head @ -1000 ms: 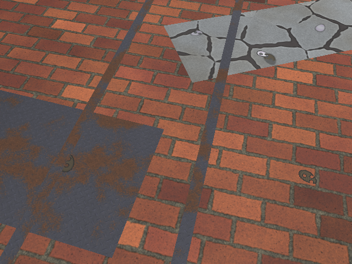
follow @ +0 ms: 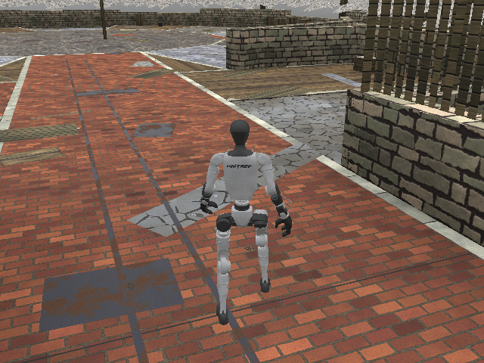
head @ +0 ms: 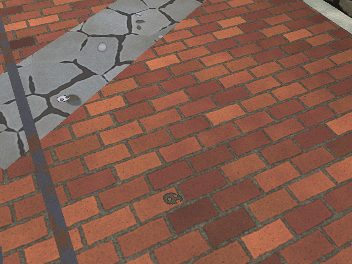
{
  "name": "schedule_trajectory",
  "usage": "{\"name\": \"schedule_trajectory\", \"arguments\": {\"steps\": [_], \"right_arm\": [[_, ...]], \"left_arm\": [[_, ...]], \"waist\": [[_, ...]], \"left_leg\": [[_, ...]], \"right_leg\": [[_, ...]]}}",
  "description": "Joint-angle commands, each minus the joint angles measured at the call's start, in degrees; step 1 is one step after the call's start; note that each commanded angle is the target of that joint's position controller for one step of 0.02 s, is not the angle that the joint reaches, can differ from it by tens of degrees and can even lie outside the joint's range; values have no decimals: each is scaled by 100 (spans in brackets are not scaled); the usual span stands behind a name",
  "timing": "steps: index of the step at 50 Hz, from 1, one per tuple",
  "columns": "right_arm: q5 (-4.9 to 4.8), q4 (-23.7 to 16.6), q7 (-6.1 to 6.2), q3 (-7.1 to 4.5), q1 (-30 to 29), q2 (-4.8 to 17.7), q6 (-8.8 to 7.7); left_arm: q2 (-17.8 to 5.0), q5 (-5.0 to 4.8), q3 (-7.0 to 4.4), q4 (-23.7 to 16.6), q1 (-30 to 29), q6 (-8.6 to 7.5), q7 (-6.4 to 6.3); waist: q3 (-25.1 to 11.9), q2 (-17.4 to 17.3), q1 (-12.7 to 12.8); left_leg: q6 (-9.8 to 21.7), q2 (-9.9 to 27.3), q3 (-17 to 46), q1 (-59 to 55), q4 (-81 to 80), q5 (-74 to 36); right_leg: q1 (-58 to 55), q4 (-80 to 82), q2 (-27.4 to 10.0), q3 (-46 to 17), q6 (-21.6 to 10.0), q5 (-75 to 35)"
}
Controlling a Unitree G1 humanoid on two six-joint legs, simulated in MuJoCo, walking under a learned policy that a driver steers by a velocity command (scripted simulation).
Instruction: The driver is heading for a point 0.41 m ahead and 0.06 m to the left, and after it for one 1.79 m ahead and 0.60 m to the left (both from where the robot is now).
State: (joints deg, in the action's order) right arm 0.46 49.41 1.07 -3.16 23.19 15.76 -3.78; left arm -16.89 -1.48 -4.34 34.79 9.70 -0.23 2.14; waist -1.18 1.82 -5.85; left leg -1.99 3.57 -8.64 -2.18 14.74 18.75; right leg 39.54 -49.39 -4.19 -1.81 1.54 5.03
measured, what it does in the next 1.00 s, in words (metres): walks ahead, turning left: right foot, then left foot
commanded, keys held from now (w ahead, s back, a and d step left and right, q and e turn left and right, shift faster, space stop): w+e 0.06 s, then w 0.06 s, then w+q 0.28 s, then q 0.60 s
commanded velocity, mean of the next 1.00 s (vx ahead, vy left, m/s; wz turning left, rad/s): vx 0.30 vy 0.00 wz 0.21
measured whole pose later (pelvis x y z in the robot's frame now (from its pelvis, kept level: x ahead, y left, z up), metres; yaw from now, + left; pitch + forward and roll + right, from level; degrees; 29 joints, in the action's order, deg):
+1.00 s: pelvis +0.43 -0.06 -0.01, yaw +18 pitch +3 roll -1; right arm -0.2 35.7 1.4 -4.3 9.7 17.8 2.0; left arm -16.8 0.3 -2.9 40.7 7.1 0.1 -2.3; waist 2.5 0.6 -1.5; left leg 3.7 -7.9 9.2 23.5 28.1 6.8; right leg 31.0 -47.0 -0.4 -8.1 5.3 17.5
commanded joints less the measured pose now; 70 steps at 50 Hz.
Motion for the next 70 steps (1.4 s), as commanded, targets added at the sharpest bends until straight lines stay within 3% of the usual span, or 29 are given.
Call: {"name": "schedule_trajectory", "arguments": {"steps": [1, 4, 6, 7, 8, 9, 10, 12, 14, 18, 24, 30, 31, 32, 33, 34, 35, 36, 39, 43, 47, 54, 55, 56, 57, 58, 60, 64, 70], "right_arm": [[-103, -242, -22, -290, -16, 1218, -17], [-213, -175, -55, -353, -8, 1390, 38], [-220, -147, -35, -295, 20, 1308, 23], [-3, -294, -61, -130, 51, 911, -47], [26, -521, -142, 90, 498, 306, -202], [-276, -471, -160, -95, -232, 955, -307], [-411, -679, -158, -127, -717, 1026, -332], [-214, -566, -101, -128, -719, 895, -273], [-231, -391, -133, -124, -312, 711, -82], [-219, -467, -95, -122, -612, 489, 96], [-66, -863, -315, 4, -1662, 196, -40], [-49, -1127, -538, -228, -1017, 723, 13], [-47, -1007, -476, -357, -369, 968, 9], [-28, -1030, -334, -469, -12, 1388, 24], [45, -1215, -253, -489, -309, 1840, 41], [64, -1414, -285, -424, -243, 1575, 52], [4, -1537, -289, -381, -645, 1302, 85], [-123, -1552, -255, -312, -972, 1038, 134], [-39, -1686, -169, -261, -1425, 889, 254], [-30, -1684, -39, -355, -1348, 1101, 322], [-84, -1789, 75, -367, -1498, 1112, 495], [-145, -1886, 59, -353, -1538, 999, 639], [-166, -1892, 67, -313, -1434, 857, 649], [-104, -1868, 50, -231, -1061, 517, 652], [-139, -2102, 25, -336, -1251, 846, 571], [-70, -1947, 21, -470, -1142, 1279, 536], [-132, -1659, 54, -499, -984, 1155, 652], [-216, -1851, 12, -337, -1372, 691, 729], [-168, -2070, -119, -251, -1625, 589, 718]], "left_arm": [[-144, -30, 58, -844, -1230, -141, 131], [-345, 23, -34, -853, -941, -126, 161], [-816, 8, -336, -373, 766, -80, 52], [-1233, 2, -454, -162, 1699, -4, -99], [-1718, 14, -420, -206, 1569, -70, -119], [-1163, 107, -286, -196, 1616, -164, -81], [-977, 139, -202, -55, 1367, -239, -63], [-609, 135, -85, 4, 668, -326, -47], [-417, 187, -53, 50, 328, -439, -46], [-432, 267, -88, 335, 338, -611, -94], [-615, 213, -108, 602, 446, -566, -286], [-967, 58, -243, 625, 340, -165, -510], [-909, 34, -217, 574, 231, -129, -520], [-719, 137, -130, 491, 442, -173, -497], [9, 425, 83, 398, 1344, -243, -369], [-503, 258, 60, 476, 1256, -327, -254], [-788, 59, -16, 340, 617, -323, -232], [-740, 87, -7, 246, 280, -280, -289], [-697, 185, -44, 254, 293, -58, -400], [-453, 232, 27, 351, 342, -25, -486], [-466, 178, 15, 302, 3, 15, -481], [-541, 109, -83, 340, 135, -232, -325], [-749, 158, -160, 378, 284, -247, -326], [-1159, 254, -240, 281, 212, -198, -365], [-1353, 453, -293, 341, 172, -149, -336], [-1013, 411, -225, 178, -60, -159, -351], [-635, 255, -122, 87, -360, -123, -404], [-644, 238, -110, 154, -141, 3, -492], [-1033, 174, -273, 209, -123, 91, -435]], "waist": [[921, -869, -135], [613, -1012, 230], [-444, -779, 1217], [-1160, 102, 1542], [-2134, 1405, 978], [-2047, 483, 1423], [-1092, 518, 1323], [-336, 251, 841], [-179, 414, 509], [317, 149, 455], [637, -9, 777], [-108, 314, 337], [-460, 169, -17], [-951, -562, -129], [-1640, -1837, 669], [-2813, -1103, 257], [-2167, -572, 159], [-1334, -106, 312], [-476, -358, 734], [-739, -582, 712], [-709, -839, 588], [-581, -1179, 677], [-603, -941, 697], [-688, 345, 421], [-317, 1735, 406], [-287, 1078, 443], [-218, 470, 389], [-87, 742, 678], [-346, 1007, 855]], "left_leg": [[927, 1306, 455, 216, -611, -1283], [808, 1387, 96, 110, 208, -3909], [568, 1112, -314, 822, 2282, -5448], [342, 875, -250, 2547, 4143, -2622], [107, -112, 505, 4204, 5938, 1577], [179, 34, 1313, 4552, 6477, 1302], [269, 238, 1174, 4879, 6430, 811], [280, 624, 1205, 4323, 5713, -52], [237, 698, 1277, 3760, 5502, -527], [70, 486, 1534, 4183, 4813, -1263], [171, 97, 887, 3700, 2465, -2911], [596, -525, 412, 2900, 1942, -1497], [779, -718, 429, 1988, 1467, -1885], [1109, -101, 1388, 610, 1328, -4058], [2323, 1410, 3675, -1289, 1932, -6757], [2817, 1770, 4780, -1592, 1304, -5489], [2516, 1470, 4117, -1031, 1009, -4344], [2178, 1169, 3642, -183, 804, -3422], [1828, 638, 3073, 1698, 295, -2525], [1747, 432, 2787, 1895, 457, -3030], [1457, 209, 3040, 2039, 407, -1051], [1169, 75, 3715, 1736, 1021, -1300], [925, -180, 3529, 2053, 1384, -853], [561, -824, 2617, 2713, 2676, 851], [268, -1327, 1755, 3778, 3803, 1846], [74, -912, 1870, 3842, 4789, 1547], [-151, -808, 1695, 3858, 5425, 917], [-395, -593, 1182, 4034, 5090, 374], [-299, -264, 731, 2925, 3330, 480]], "right_leg": [[227, 738, 44, 438, -168, 221], [-953, 1231, 461, 813, -564, 825], [-3614, 1815, 922, 863, -986, 294], [-5629, 1717, -225, -763, -1321, 273], [-6610, 2681, -1801, -3997, -2279, 1420], [-6195, 3132, -1846, -3969, -2110, 1501], [-5411, 3134, -1629, -2894, -1847, 850], [-3870, 3338, -1110, -1578, -1548, 8], [-3200, 3795, -911, -950, -1475, -195], [-2928, 4155, -822, -20, -1375, -952], [-3124, 4047, -688, 998, -999, -2428], [-4271, 1983, -903, 1124, -713, -4690], [-4007, 894, -664, 1209, -528, -4365], [-2999, -766, -204, 1248, -176, -2358], [-826, -2960, 900, 730, 264, 3550], [-511, -3714, 961, -541, 235, 3570], [-234, -3521, 654, -635, 107, 3022], [-43, -3046, 448, -490, 87, 2545], [-802, -1972, 262, -395, 137, 2017], [-1051, -840, 387, -317, 372, 1674], [-1161, -79, 456, -425, 427, 1128], [-2182, 2291, 609, -331, 93, 745], [-2763, 2790, 152, -591, -86, 321], [-3325, 3029, -1180, -1714, -599, -378], [-3038, 3252, -1888, -2943, -1527, -1186], [-3013, 3133, -1886, -2659, -1647, -1273], [-3072, 2877, -1187, -1512, -1182, -1206], [-3416, 2943, -909, -666, -1245, -1466], [-3458, 2894, -1261, -258, -1363, -1632]]}}
Velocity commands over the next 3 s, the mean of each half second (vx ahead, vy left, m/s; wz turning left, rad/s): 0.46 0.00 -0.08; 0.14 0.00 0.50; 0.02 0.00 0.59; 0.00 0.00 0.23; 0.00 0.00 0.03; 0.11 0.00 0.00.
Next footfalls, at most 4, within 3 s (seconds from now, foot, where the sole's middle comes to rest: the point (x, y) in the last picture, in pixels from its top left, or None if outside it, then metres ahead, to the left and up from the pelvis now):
0.12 right None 0.21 -0.16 -0.78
0.64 left None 0.51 0.03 -0.78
1.10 right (209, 245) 0.57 -0.18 -0.78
1.52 left None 0.41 0.04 -0.78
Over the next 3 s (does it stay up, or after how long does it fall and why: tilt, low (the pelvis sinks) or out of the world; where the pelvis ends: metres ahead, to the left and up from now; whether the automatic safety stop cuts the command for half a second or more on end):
stays up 0.48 -0.03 -0.01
